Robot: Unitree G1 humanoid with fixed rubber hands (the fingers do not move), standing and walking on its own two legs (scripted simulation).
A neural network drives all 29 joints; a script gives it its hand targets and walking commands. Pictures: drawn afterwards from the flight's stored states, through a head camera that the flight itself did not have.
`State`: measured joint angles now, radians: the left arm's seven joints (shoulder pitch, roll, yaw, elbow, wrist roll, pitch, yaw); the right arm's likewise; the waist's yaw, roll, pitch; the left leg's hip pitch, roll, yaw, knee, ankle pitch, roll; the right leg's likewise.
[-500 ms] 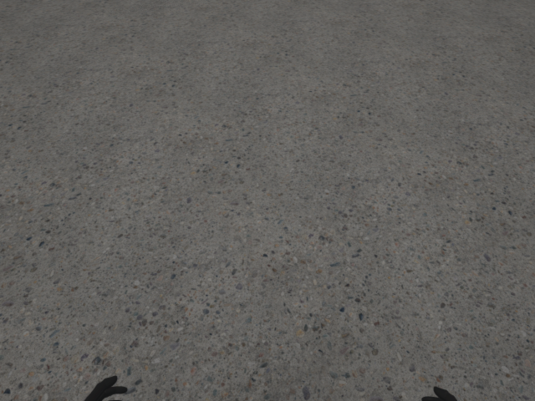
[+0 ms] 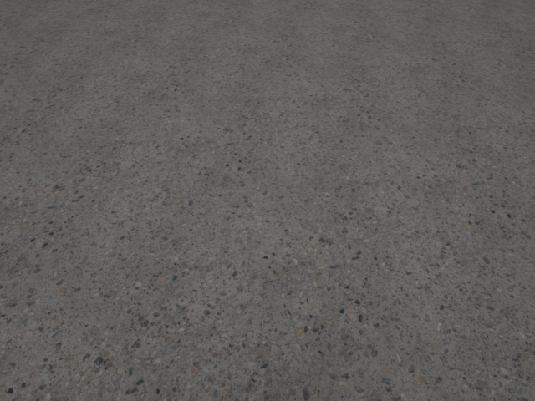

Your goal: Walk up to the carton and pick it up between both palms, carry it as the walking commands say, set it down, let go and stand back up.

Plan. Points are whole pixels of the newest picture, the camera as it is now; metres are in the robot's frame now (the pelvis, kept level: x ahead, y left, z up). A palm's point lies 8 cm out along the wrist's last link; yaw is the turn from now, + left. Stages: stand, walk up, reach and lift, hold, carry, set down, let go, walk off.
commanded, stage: stand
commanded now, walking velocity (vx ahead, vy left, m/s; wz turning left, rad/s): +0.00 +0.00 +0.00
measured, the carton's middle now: out of the picture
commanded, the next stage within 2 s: walk up in 0.96 s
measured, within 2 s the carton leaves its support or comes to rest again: neither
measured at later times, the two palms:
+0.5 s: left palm out of the picture +0.06 +0.28 -0.12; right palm out of the picture +0.06 -0.29 -0.12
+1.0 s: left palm out of the picture +0.07 +0.28 -0.12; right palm out of the picture +0.07 -0.29 -0.12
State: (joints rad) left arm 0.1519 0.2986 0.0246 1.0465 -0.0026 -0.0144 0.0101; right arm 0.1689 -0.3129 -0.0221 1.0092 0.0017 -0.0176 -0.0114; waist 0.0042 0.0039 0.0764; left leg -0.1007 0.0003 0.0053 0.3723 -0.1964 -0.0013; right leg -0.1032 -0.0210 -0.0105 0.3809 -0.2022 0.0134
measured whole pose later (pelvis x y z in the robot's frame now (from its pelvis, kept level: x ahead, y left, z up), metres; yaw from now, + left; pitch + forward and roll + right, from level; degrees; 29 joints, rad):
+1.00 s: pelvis +0.01 +0.00 +0.00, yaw +0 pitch -4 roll +0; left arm 0.16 0.30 0.03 1.08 0.00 -0.02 0.01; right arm 0.18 -0.32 -0.02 1.04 0.00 -0.02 -0.02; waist 0.00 0.01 0.06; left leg -0.09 0.01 0.00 0.34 -0.19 -0.01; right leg -0.09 -0.01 -0.01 0.34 -0.19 0.01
